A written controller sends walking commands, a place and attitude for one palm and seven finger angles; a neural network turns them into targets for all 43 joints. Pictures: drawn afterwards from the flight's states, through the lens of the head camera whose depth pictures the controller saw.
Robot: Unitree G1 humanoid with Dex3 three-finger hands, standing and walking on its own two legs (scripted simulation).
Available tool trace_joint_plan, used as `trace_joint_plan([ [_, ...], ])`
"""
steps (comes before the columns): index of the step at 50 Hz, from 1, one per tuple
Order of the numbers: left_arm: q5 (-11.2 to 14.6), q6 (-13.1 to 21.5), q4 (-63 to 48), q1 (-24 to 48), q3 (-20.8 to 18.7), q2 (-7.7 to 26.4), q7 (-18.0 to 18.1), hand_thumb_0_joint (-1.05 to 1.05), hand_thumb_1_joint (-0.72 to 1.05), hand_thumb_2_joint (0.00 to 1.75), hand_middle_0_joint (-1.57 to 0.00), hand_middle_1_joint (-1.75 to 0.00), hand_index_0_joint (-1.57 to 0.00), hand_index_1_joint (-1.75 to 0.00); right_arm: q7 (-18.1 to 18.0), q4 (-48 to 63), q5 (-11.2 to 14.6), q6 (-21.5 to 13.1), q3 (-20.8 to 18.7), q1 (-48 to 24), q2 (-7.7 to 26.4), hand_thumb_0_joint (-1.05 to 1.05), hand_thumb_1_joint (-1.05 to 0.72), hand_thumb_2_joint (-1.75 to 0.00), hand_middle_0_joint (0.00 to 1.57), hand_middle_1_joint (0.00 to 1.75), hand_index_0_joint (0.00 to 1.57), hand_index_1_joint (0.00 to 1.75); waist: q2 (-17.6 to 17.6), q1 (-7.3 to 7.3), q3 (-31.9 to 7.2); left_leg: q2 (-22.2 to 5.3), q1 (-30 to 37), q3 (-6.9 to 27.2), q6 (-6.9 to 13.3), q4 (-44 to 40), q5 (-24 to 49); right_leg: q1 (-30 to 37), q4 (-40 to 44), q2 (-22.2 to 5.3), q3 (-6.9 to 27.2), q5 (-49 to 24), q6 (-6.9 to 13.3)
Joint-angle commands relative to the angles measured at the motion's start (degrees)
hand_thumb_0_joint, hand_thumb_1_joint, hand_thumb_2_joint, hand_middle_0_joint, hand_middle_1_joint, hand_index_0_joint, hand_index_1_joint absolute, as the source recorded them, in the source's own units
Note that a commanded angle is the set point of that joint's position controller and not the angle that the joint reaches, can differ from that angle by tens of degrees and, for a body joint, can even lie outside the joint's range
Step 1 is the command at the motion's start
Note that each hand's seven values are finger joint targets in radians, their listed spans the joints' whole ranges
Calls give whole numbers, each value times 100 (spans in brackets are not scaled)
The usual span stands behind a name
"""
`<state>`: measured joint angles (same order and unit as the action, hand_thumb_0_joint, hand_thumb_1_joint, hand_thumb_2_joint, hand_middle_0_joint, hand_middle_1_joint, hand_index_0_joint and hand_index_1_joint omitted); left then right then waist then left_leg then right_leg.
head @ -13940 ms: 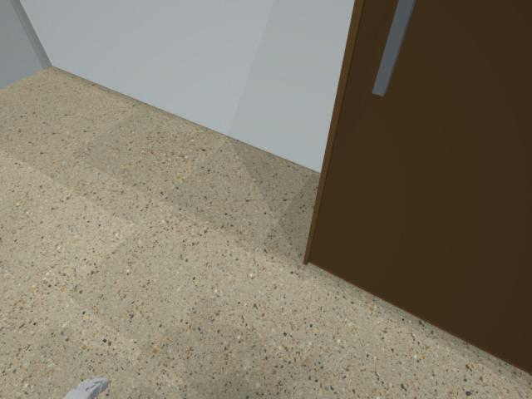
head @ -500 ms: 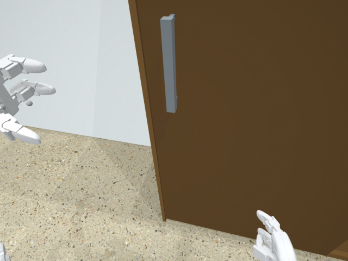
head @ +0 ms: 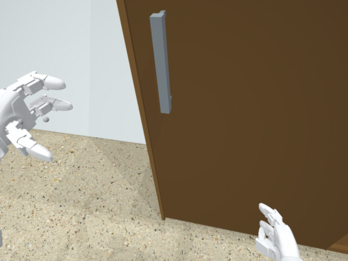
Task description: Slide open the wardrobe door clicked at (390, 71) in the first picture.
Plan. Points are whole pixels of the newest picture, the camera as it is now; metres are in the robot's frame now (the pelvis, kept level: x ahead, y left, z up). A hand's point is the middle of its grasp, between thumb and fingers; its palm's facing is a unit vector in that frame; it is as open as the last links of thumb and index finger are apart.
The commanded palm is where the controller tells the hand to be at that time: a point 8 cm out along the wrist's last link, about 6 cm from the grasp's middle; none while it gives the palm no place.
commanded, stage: move the hooked fingers beside the handle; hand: left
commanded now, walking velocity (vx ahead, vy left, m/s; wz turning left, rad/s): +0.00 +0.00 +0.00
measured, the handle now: (164, 66) +0.49 +0.08 +0.23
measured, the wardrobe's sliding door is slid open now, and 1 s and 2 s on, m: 0.00 0.00 0.00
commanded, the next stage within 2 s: none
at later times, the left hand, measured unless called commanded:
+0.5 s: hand (64, 93) +0.33 +0.25 +0.26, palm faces -0.03 -1.00 -0.09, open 13.9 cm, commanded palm +0.30 +0.29 +0.25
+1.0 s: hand (94, 91) +0.37 +0.21 +0.24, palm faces -0.05 -0.99 -0.09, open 14.0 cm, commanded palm +0.35 +0.26 +0.25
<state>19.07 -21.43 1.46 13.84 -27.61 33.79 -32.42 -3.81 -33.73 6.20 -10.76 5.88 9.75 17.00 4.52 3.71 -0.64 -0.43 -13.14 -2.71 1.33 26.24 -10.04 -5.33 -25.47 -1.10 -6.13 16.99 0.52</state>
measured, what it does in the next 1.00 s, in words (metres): stands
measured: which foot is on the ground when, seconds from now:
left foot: down 0.00-1.00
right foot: down 0.00-1.00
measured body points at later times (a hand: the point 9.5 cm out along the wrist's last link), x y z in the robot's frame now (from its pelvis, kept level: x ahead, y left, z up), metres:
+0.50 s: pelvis +0.01 +0.00 +0.00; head -0.02 -0.02 +0.45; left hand +0.32 +0.30 +0.27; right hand +0.21 -0.22 -0.06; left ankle +0.05 +0.11 -0.74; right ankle -0.03 -0.11 -0.74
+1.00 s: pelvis +0.01 -0.01 +0.00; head +0.00 -0.03 +0.45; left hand +0.37 +0.27 +0.25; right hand +0.20 -0.24 -0.08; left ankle +0.05 +0.11 -0.74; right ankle -0.03 -0.11 -0.74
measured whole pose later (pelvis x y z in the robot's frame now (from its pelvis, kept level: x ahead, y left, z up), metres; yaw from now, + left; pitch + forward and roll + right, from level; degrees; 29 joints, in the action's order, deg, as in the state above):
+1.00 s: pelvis +0.01 -0.01 +0.00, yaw -1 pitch -2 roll +0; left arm 14.8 -20.5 16.5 30.0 -19.4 28.2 -22.0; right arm -4.6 -35.5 5.9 -6.8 4.7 10.7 16.1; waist 3.2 1.3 -1.5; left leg -0.7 -13.1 -3.2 0.7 25.7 -10.9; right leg -5.8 -25.6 -0.8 -5.4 18.0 1.1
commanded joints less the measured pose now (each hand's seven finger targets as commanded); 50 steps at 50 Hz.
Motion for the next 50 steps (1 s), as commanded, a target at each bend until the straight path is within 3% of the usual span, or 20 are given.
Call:
trace_joint_plan([
  [1,429,776,-1426,1746,-1454,2238,107,0,-50,30,-30,-120,-30,-120,-29,1040,-30,-412,-266,-912,521,0,-90,-90,20,30,20,30,-176,113,-1655,151,1571,535,157,-128,1097,-424,408,191,254,-1864,6],
  [3,424,713,-1095,1857,-1233,1996,190,0,-50,30,-30,-120,-30,-120,3,921,-24,-393,-270,-915,521,0,-90,-90,20,30,20,30,69,101,-1201,125,1442,526,116,-168,907,-668,494,184,270,-1616,31],
  [6,281,304,-237,2149,-611,1449,258,0,-50,30,-30,-120,-30,-120,-11,781,28,-331,-279,-862,571,0,-90,-90,20,30,20,30,258,-64,-500,80,1192,563,76,-329,454,-1118,577,170,226,-1133,23],
  [8,97,84,-177,2298,-66,1134,240,0,-50,30,-30,-120,-30,-120,-17,802,62,-279,-295,-861,583,0,-90,-90,20,30,20,30,163,-111,-416,61,1178,559,77,-323,394,-1154,613,127,296,-1031,14],
  [10,-30,-28,-455,2676,289,986,235,0,-50,30,-30,-120,-30,-120,-39,889,82,-263,-304,-890,571,0,-90,-90,20,30,20,30,203,-193,-708,86,1328,590,102,-298,360,-1183,559,106,295,-994,14],
  [13,-23,256,-1071,2890,184,1186,309,0,-50,30,-30,-120,-30,-120,-71,947,45,-274,-266,-937,514,0,-90,-90,20,30,20,30,-41,-182,-1184,85,1549,618,120,-210,492,-978,548,113,319,-1043,53],
  [15,49,554,-1485,3256,-70,1330,384,0,-50,30,-30,-120,-30,-120,-95,978,-3,-321,-253,-974,472,0,-90,-90,20,30,20,30,121,-154,-1709,130,1853,638,134,-183,750,-770,484,131,310,-1291,85],
  [17,138,756,-1245,3172,-510,1585,514,0,-50,30,-30,-120,-30,-120,-110,892,-43,-332,-249,-956,477,0,-90,-90,20,30,20,30,29,-69,-1801,128,1816,652,116,-203,831,-618,450,148,274,-1391,95],
  [18,147,775,-1015,2991,-865,1932,598,0,-50,30,-30,-120,-30,-120,-89,808,-74,-300,-267,-898,516,0,-90,-90,20,30,20,30,-170,45,-1800,123,1672,624,118,-186,876,-474,488,152,288,-1439,92],
  [20,90,641,-307,2991,-780,1722,711,0,-50,30,-30,-120,-30,-120,-90,722,-58,-233,-269,-897,496,0,-90,-90,20,30,20,30,-229,15,-1426,118,1413,552,127,-240,814,-577,480,134,272,-1502,70],
  [22,-35,386,213,2877,-633,1598,792,0,-50,30,-30,-120,-30,-120,-69,677,-23,-138,-302,-888,536,0,-90,-90,20,30,20,30,27,-4,-1055,99,1182,490,100,-304,631,-743,511,96,273,-1340,57],
  [23,-86,248,383,2715,-538,1540,793,0,-50,30,-30,-120,-30,-120,-44,708,-16,-93,-323,-883,553,0,-90,-90,20,30,20,30,-105,42,-989,97,1089,460,109,-272,694,-680,535,72,327,-1429,49],
  [25,-200,18,589,2876,-19,1190,720,0,-50,30,-30,-120,-30,-120,-36,762,37,-5,-322,-893,566,0,-90,-90,20,30,20,30,56,-96,-773,85,1025,435,94,-282,604,-876,529,49,337,-1395,33],
  [30,-138,383,-533,3592,536,822,528,0,-50,30,-30,-120,-30,-120,-86,993,54,-64,-333,-920,516,0,-90,-90,20,30,20,30,-63,-273,-1457,101,1557,463,163,-76,925,-803,413,69,364,-1748,41],
  [33,-7,797,-1089,3710,157,1159,624,0,-50,30,-30,-120,-30,-120,-126,934,-16,-147,-317,-891,491,0,-90,-90,20,30,20,30,3,-206,-1878,93,1850,500,156,-31,1171,-619,381,80,371,-1910,87],
  [34,19,862,-1025,3742,-195,1387,704,0,-50,30,-30,-120,-30,-120,-138,878,-31,-163,-350,-847,529,0,-90,-90,20,30,20,30,20,-157,-1989,101,1845,518,153,-58,1227,-526,367,95,364,-1980,86],
  [38,-83,585,319,3456,-404,1444,1032,0,-50,30,-30,-120,-30,-120,-130,583,-38,-55,-393,-715,601,0,-90,-90,20,30,20,30,-371,-66,-1274,72,1277,448,119,-178,846,-663,447,80,324,-1630,45],
  [41,-297,218,734,3670,167,1001,1173,0,-50,30,-30,-120,-30,-120,-121,628,13,50,-386,-781,574,0,-90,-90,20,30,20,30,46,-171,-909,67,1113,395,104,-257,618,-913,483,46,371,-1375,34],
  [46,-312,392,166,4105,549,751,1057,0,-50,30,-30,-120,-30,-120,-123,804,6,86,-408,-760,553,0,-90,-90,20,30,20,30,-159,-280,-1578,80,1506,408,163,-74,1077,-670,374,42,404,-1996,50],
  [50,-201,725,294,4607,496,791,1001,0,-50,30,-30,-120,-30,-120,-174,686,-19,59,-387,-699,536,0,-90,-90,20,30,20,30,-329,-348,-1633,89,1573,409,190,-52,1075,-662,378,64,419,-2082,45],
])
